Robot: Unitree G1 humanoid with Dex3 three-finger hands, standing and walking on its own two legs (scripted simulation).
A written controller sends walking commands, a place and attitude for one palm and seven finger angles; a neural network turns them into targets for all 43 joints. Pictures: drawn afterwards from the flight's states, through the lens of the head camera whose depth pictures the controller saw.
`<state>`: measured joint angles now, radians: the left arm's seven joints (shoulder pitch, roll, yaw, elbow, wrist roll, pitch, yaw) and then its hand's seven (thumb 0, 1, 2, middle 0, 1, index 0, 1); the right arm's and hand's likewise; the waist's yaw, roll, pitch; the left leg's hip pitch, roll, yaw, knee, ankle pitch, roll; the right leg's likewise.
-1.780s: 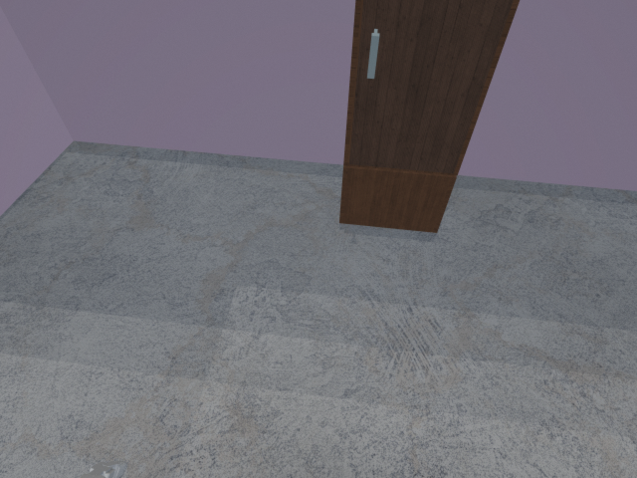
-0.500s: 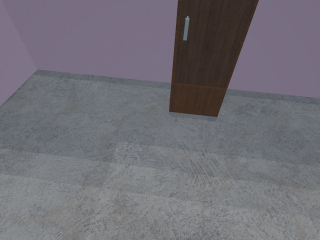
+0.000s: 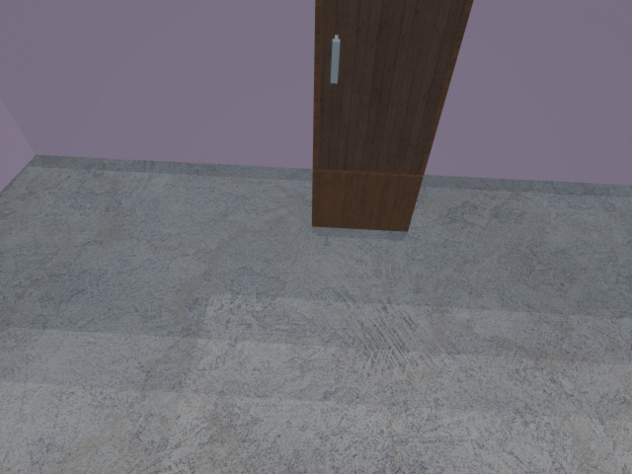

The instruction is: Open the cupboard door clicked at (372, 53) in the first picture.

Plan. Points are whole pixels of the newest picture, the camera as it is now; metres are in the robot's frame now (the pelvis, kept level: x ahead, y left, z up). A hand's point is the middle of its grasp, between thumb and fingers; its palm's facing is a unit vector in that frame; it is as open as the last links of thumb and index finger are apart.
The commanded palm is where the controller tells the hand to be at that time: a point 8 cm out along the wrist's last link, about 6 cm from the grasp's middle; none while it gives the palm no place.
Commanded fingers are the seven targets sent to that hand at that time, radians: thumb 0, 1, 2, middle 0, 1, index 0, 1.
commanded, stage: walk to a spot facing it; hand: left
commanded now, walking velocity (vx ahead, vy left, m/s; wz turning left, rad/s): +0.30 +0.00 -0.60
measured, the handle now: (335, 58) +1.20 +0.04 +0.00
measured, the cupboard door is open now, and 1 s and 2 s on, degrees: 0 0 0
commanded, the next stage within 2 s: none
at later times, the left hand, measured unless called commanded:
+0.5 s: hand out of the picture +0.13 +0.20 -0.18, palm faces -0.11 -0.98 -0.19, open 7.4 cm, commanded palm none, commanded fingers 0.00 0.90 0.90 -0.20 -0.30 -0.20 -0.30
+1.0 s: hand (321, 259) +0.56 +0.04 -0.16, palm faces -0.58 -0.77 -0.25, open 7.4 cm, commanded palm none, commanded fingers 0.00 0.90 0.90 -0.20 -0.30 -0.20 -0.30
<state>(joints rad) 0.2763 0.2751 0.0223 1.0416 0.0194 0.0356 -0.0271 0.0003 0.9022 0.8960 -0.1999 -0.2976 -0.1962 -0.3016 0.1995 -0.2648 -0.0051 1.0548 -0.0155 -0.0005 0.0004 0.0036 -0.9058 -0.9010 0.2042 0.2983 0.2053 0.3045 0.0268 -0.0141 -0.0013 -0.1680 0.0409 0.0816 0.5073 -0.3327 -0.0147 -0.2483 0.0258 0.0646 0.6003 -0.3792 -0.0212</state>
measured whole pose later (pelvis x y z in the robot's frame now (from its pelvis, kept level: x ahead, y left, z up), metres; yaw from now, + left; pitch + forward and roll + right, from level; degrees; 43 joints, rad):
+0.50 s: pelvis +0.17 +0.01 -0.01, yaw -15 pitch +1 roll +0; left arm 0.47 0.18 0.06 1.05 0.02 -0.03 0.00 0.00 0.90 0.90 -0.20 -0.30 -0.20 -0.30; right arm 0.06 -0.18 -0.03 0.89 -0.01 -0.04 0.02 0.01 -0.91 -0.90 0.20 0.30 0.20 0.30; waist 0.08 -0.03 0.05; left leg -0.46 0.07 0.08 0.60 -0.20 -0.04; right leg -0.03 0.03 0.16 0.49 -0.46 -0.01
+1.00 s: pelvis +0.32 -0.04 -0.02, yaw -34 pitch +0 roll +1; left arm 0.05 0.23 0.08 0.86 0.03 0.01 -0.04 0.00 0.91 0.90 -0.19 -0.30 -0.19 -0.30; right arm 0.37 -0.23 -0.06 1.02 -0.02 0.00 -0.01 0.01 -0.91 -0.90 0.20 0.30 0.20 0.30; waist -0.06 0.01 0.11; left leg -0.20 0.20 0.34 0.81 -0.49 -0.06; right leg -0.43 -0.05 -0.11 0.66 -0.19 -0.03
